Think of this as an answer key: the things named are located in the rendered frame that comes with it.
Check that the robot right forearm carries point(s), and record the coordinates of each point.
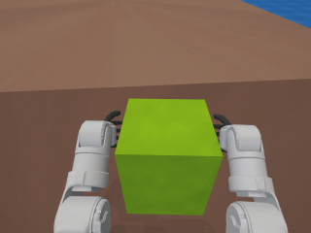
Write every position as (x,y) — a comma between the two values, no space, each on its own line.
(247,167)

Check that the right robot hand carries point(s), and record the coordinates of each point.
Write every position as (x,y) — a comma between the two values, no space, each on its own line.
(219,126)

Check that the robot right upper arm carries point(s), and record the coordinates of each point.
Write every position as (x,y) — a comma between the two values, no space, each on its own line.
(254,217)

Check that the carton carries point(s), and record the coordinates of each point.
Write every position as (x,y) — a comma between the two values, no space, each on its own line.
(168,156)

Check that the robot left upper arm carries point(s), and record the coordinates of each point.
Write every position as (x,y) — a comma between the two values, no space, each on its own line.
(83,214)

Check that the left robot hand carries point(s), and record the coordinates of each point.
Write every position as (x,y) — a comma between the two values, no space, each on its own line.
(109,117)

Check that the robot left forearm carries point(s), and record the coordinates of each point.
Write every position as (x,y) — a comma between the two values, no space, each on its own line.
(90,166)

